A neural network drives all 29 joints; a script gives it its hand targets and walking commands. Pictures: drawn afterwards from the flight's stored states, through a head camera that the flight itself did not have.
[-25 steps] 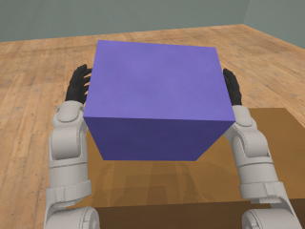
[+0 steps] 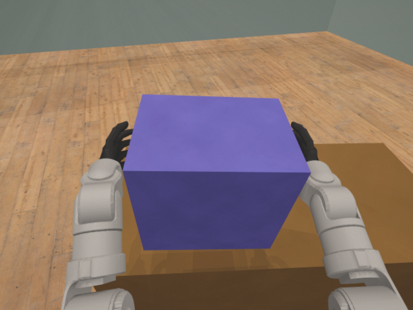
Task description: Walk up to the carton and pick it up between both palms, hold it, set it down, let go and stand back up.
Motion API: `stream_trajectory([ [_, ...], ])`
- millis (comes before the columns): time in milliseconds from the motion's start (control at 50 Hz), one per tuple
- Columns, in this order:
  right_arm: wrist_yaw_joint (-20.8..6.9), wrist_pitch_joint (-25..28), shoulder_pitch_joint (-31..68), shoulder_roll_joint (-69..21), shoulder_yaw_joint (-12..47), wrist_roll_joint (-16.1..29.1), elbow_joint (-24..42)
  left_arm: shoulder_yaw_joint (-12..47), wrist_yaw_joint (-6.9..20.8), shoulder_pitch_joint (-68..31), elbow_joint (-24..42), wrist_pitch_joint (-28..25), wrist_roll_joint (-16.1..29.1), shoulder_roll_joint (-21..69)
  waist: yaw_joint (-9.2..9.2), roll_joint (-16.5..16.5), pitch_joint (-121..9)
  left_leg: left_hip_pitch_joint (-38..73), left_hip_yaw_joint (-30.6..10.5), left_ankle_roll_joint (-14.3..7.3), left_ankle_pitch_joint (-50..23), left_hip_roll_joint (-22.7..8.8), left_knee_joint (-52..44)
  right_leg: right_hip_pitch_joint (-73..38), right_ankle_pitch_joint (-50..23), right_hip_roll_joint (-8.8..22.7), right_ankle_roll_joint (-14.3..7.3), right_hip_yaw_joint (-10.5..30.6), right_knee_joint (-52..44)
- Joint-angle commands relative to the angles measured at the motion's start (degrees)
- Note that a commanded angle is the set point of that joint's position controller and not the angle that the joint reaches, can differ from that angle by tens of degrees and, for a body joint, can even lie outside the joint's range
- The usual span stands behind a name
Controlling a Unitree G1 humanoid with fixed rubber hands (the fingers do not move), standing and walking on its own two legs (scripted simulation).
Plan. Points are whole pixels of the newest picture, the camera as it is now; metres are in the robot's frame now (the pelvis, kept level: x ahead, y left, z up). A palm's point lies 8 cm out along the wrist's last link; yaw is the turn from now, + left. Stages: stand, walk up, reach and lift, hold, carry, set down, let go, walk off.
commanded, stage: hold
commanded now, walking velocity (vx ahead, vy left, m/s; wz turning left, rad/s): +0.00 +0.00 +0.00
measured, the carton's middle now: (209, 175) +0.37 +0.01 +0.11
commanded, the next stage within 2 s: none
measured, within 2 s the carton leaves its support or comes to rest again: neither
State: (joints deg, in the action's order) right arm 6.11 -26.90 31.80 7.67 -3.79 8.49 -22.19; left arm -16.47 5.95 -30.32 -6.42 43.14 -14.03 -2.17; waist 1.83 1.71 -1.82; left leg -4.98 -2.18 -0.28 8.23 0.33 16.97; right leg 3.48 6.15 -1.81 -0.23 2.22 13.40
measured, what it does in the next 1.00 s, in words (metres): stands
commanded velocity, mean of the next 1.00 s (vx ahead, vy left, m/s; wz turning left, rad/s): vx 0.00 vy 0.00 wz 0.00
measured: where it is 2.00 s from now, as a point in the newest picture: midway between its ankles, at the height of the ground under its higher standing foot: outside the picture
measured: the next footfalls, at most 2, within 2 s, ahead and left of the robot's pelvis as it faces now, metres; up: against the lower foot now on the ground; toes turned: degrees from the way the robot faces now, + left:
none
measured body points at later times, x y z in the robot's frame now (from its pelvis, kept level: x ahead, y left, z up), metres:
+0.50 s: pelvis +0.02 +0.00 +0.00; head -0.01 +0.02 +0.45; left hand +0.37 +0.19 +0.20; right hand +0.38 -0.17 +0.18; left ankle +0.02 +0.12 -0.75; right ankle +0.02 -0.12 -0.75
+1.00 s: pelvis +0.00 +0.00 +0.00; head -0.04 +0.02 +0.45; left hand +0.38 +0.19 +0.21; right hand +0.38 -0.17 +0.21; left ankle +0.02 +0.11 -0.75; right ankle +0.02 -0.12 -0.75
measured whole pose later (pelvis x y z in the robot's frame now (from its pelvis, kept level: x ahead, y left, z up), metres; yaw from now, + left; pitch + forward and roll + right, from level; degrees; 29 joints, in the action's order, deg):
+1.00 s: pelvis +0.00 +0.00 +0.00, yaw +0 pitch -4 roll -1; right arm 5.3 -22.7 36.7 7.1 -6.8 7.3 -23.1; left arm -16.5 3.8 -36.0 -6.7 40.1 -13.9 -3.3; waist 2.4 1.8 -2.6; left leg -4.6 -2.2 -0.4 8.5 0.4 16.8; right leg 3.4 6.7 -1.8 -0.2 2.2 13.8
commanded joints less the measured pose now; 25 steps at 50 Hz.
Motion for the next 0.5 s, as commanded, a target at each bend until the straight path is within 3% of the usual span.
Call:
stream_trajectory([
  [0, -7.37, 10.31, 50.42, -36.24, 24.76, 8.51, 28.52, 36.54, 4.4, -48.38, 21.24, -11.22, 18.5, 34.27, 5.52, -4.16, -35.74, 8.52, 2.05, 2.45, -12.84, 2.6, 0.74, -6.68, -9.91, -1.08, 0.53, -5.14, 2.5],
  [20, -7.18, 10.65, 50.39, -37.18, 27.41, 9.07, 30.18, 38.27, 2.86, -47.83, 22.26, -12.26, 19.46, 34.77, 4.46, -4.09, -38.89, 10.05, 2.22, 2.32, -15.01, 2.61, 1.75, -6.28, -11.88, -1.58, 0.73, -5.32, 3.17],
  [60, -6.85, 9.48, 45.48, -35.31, 26.19, 6.63, 23.28, 36.7, 2.31, -44.11, 16.47, -11.81, 18.34, 31.67, 5.69, -3.75, -31.33, 9.65, 1.95, 1.94, -14.66, 2.22, 0.84, -2.95, -10.83, -1.8, 0.77, -5.59, 1.8],
  [80, -6.59, 9.55, 45.51, -35.83, 26.64, 6.21, 24.69, 34.81, 2.91, -40.26, 12.13, -10.99, 17.28, 30.49, 4.64, 0.15, -28.12, 8.2, 2.62, 0.23, -12.28, 2.5, 0.42, -3.56, -11.94, -1.13, 1.2, -4.94, 1.34],
  [100, -6.29, 7.36, 40.02, -32.96, 23.89, 4.58, 14.68, 28.78, 3.93, -35.81, 5.03, -9.03, 12.54, 26.91, 5.51, 0.06, -19.09, 6.09, 3.48, -0.29, -7.94, 3.01, -1.05, -4.19, -9.77, -0.45, 1.2, -4.7, -0.08],
  [120, -6.41, 6.6, 37.4, -29.8, 21.34, 3.15, 10.39, 24.44, 5.15, -27.88, 0.69, -6.77, 8.54, 25.6, 4.7, 1.38, -13.54, 5.83, 3.72, -0.99, -4.62, 2.17, -3.0, -3.02, -5.32, -0.71, 0.77, -5.06, -1.58],
  [140, -6.65, 4.44, 33.08, -27.13, 18.36, 1.99, 1.3, 17.78, 7.05, -25.8, -4.24, -4.66, 3.51, 22.76, 4.58, 0.88, -3.67, 3.18, 4.5, -1.44, 0.66, 2.27, -5.26, -2.78, 0.73, 0.0, 0.48, -4.95, -3.08],
  [160, -6.64, 3.95, 31.49, -25.94, 18.41, 2.28, 3.35, 17.53, 9.05, -23.13, -1.28, -3.09, 2.55, 23.12, 4.44, 1.76, -5.22, 4.01, 4.66, -1.14, -2.15, 2.19, -4.39, -4.98, -0.95, -0.07, -0.04, -4.34, -2.78],
  [180, -6.76, 2.7, 31.13, -23.96, 18.15, 3.17, 3.36, 17.9, 10.48, -21.22, 1.1, -2.02, 1.78, 23.26, 4.99, 0.48, -4.35, 4.41, 4.24, -0.49, -2.33, 1.53, -4.59, -5.54, -1.45, -0.08, -0.91, -3.88, -2.98],
  [200, -6.52, 2.58, 34.22, -24.26, 20.04, 5.2, 8.32, 19.3, 11.46, -22.17, 5.27, -1.71, 3.42, 24.5, 4.11, 0.57, -8.57, 6.43, 4.17, -0.17, -5.11, 1.63, -3.81, -6.83, -3.24, -0.25, -0.98, -3.24, -2.8],
  [240, -5.72, 2.23, 33.26, -25.18, 21.1, 6.87, 7.94, 19.86, 12.0, -25.1, 6.64, -1.79, 4.39, 25.38, 5.57, -0.1, -10.66, 6.43, 3.67, 1.03, -9.68, 2.01, -2.52, -9.34, -8.45, 0.19, -0.45, -2.84, -2.14],
  [260, -5.15, 3.39, 34.15, -26.65, 21.44, 7.64, 12.51, 20.83, 11.24, -25.93, 9.96, -2.96, 6.17, 25.42, 5.51, 0.37, -14.2, 6.62, 3.46, 1.22, -12.19, 2.4, -1.96, -12.02, -12.93, 0.23, 0.63, -3.41, -1.04],
  [280, -4.6, 4.06, 33.62, -27.87, 21.82, 8.74, 14.94, 23.02, 11.11, -27.49, 13.19, -3.84, 7.63, 27.01, 6.57, -1.01, -19.48, 8.95, 3.04, 2.17, -17.98, 2.63, -0.1, -14.42, -21.32, -0.05, 0.77, -3.21, 0.83],
  [300, -4.18, 5.53, 34.32, -30.1, 23.38, 10.07, 21.68, 25.5, 10.25, -29.99, 18.35, -5.28, 10.11, 28.06, 7.12, -0.71, -25.76, 9.9, 2.89, 2.68, -25.19, 2.96, 1.83, -18.34, -29.26, -0.78, 1.19, -3.76, 2.68],
  [320, -3.88, 6.5, 36.75, -30.94, 24.12, 11.13, 25.01, 28.42, 8.88, -31.91, 21.46, -6.32, 12.12, 29.49, 7.54, -2.73, -30.0, 11.51, 2.51, 3.05, -26.74, 3.3, 2.51, -18.69, -30.09, -0.93, 1.44, -4.34, 2.82],
  [360, -3.65, 7.89, 39.91, -32.77, 27.14, 11.97, 33.0, 33.11, 6.89, -34.05, 26.1, -7.97, 14.91, 29.79, 6.7, -4.43, -34.27, 12.8, 2.36, 4.16, -31.24, 3.7, 3.97, -16.73, -30.85, -1.77, 1.61, -5.27, 4.07],
  [400, -3.21, 8.15, 37.6, -31.24, 28.63, 11.52, 36.74, 36.75, 5.08, -33.11, 30.66, -8.95, 17.03, 29.71, 6.89, -4.81, -36.05, 15.75, 1.52, 5.22, -35.23, 2.73, 5.28, -13.99, -30.98, -2.83, 1.63, -5.83, 4.31],
  [420, -3.1, 7.8, 36.66, -31.58, 29.23, 10.97, 36.79, 37.56, 4.55, -31.55, 29.51, -8.86, 17.74, 29.29, 7.43, -3.98, -35.63, 15.36, 1.51, 5.02, -32.71, 2.87, 5.0, -12.63, -31.03, -2.3, 1.59, -5.74, 4.04],
  [440, -3.44, 6.49, 34.4, -28.32, 27.38, 9.48, 28.82, 34.93, 4.77, -29.9, 23.22, -7.21, 14.65, 27.92, 7.65, -5.57, -27.24, 12.96, 1.91, 4.88, -28.09, 2.75, 3.56, -10.95, -26.03, -1.97, 1.1, -5.73, 3.05],
  [460, -3.32, 5.64, 34.28, -25.35, 24.53, 7.17, 25.39, 31.65, 5.75, -25.64, 16.2, -5.69, 12.73, 25.22, 7.5, -3.42, -19.72, 10.9, 2.47, 3.61, -21.35, 2.64, 1.75, -9.26, -22.09, -1.52, 1.05, -5.54, 1.25],
  [480, -3.52, 5.79, 32.33, -25.01, 24.4, 7.49, 27.96, 30.01, 6.56, -20.56, 16.97, -4.8, 11.4, 25.41, 7.14, -0.51, -20.57, 11.48, 2.45, 2.73, -20.67, 2.25, 0.85, -11.57, -21.66, -1.99, 0.55, -6.12, 0.67],
])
